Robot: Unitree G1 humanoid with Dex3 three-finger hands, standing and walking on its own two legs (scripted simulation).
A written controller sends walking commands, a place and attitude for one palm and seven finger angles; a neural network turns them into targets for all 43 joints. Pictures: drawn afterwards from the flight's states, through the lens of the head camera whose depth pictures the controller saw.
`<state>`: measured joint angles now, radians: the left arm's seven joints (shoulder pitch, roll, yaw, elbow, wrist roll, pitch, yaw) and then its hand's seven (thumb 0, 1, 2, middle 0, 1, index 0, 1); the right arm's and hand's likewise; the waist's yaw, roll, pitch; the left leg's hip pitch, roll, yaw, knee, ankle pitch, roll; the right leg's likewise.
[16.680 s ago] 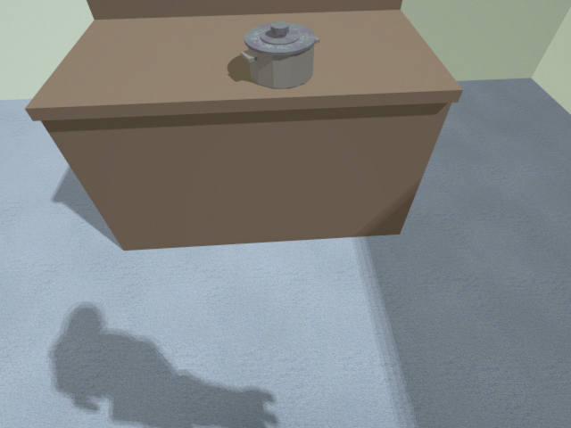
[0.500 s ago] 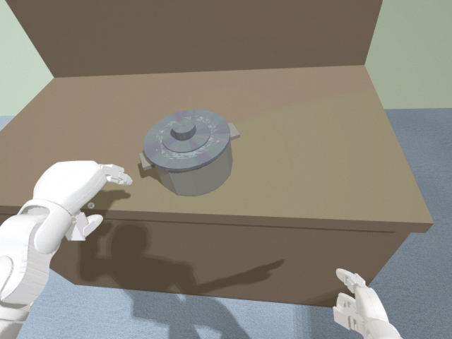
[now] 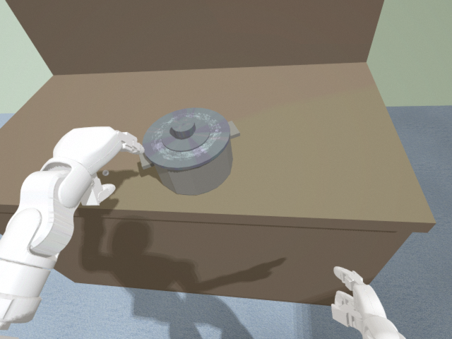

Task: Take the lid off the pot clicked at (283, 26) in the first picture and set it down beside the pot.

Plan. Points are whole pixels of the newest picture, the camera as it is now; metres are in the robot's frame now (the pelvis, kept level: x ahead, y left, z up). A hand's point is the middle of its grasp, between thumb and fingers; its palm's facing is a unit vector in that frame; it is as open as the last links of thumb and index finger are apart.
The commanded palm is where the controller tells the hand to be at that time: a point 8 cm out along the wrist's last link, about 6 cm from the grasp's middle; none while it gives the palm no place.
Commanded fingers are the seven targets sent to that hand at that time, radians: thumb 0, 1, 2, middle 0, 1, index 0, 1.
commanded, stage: move the open hand above the knob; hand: left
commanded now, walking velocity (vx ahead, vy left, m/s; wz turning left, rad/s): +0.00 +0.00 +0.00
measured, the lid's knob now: (183, 127) +0.52 +0.16 +0.09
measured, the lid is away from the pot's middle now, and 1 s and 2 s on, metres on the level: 0.00 0.00 0.00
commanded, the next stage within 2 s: none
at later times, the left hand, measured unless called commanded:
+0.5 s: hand (132, 150) +0.38 +0.21 +0.15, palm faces -0.22 -0.03 -0.98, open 9.9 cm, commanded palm +0.37 +0.20 +0.22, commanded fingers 0.00 -0.29 1.47 -0.85 -0.08 -0.85 -0.08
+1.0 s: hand (160, 125) +0.45 +0.17 +0.15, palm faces -0.24 -0.03 -0.97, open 9.9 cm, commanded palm +0.44 +0.17 +0.22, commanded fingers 0.00 -0.29 1.47 -0.85 -0.08 -0.85 -0.08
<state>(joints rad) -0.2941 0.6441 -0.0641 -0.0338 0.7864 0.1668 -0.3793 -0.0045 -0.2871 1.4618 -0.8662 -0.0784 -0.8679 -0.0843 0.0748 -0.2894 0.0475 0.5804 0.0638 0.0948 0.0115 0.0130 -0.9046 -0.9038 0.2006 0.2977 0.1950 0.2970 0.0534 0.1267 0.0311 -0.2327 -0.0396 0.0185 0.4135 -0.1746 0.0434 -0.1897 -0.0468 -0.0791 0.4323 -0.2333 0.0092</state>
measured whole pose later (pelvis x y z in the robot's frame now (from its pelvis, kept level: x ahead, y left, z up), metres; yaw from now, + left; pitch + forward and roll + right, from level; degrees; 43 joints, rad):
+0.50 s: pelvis +0.01 -0.01 +0.00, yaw +0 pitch +1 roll +0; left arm -0.50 0.62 -0.13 0.17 0.81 0.19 -0.43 0.00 -0.29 1.47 -0.87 -0.08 -0.87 -0.08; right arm 0.10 -0.31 0.03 0.59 0.08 0.11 0.01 0.01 -0.91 -0.90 0.20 0.30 0.19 0.30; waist 0.02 0.12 0.03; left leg -0.25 -0.03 0.01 0.43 -0.20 0.03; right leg -0.21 -0.04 -0.08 0.46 -0.26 0.00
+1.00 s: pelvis +0.02 -0.01 +0.00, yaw +0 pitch +3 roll +1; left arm -0.76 0.54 -0.22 0.44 0.85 0.23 -0.41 0.00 -0.29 1.47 -0.86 -0.08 -0.87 -0.08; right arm 0.14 -0.30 0.03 0.62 0.09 0.13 0.01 0.01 -0.91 -0.90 0.20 0.30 0.19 0.30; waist -0.02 0.10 0.00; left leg -0.28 -0.04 0.02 0.45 -0.22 0.04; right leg -0.25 -0.04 -0.07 0.48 -0.28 0.00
